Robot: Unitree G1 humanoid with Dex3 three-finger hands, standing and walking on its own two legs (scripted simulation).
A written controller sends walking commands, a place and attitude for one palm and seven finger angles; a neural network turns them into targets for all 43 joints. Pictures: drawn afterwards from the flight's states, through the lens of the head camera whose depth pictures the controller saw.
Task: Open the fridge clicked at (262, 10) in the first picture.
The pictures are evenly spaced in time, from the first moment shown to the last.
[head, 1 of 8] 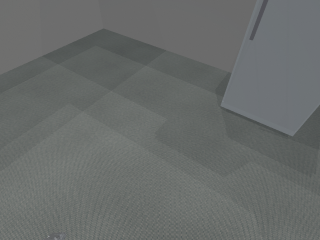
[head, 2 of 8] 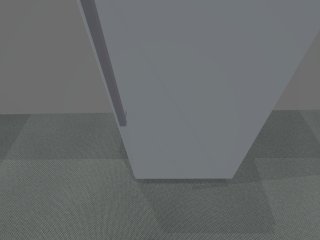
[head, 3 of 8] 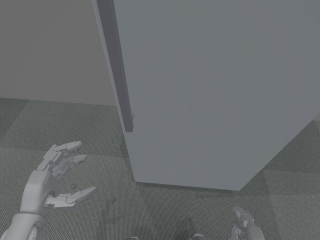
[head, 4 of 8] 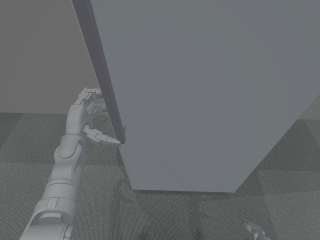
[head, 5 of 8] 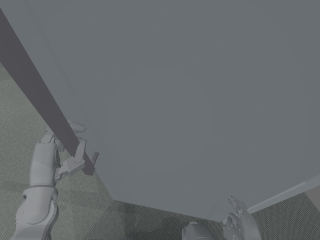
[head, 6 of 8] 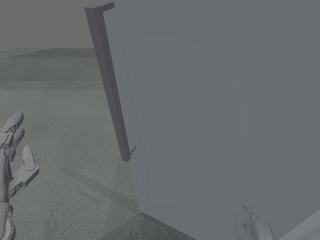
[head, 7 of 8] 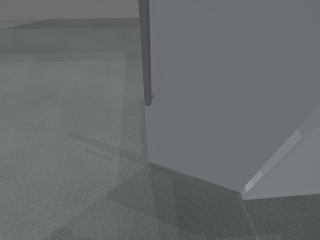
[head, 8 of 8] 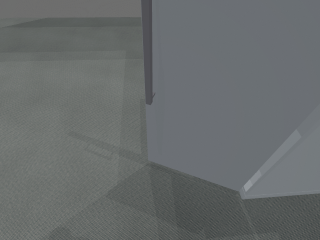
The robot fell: no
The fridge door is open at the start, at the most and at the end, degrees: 0 70 65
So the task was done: yes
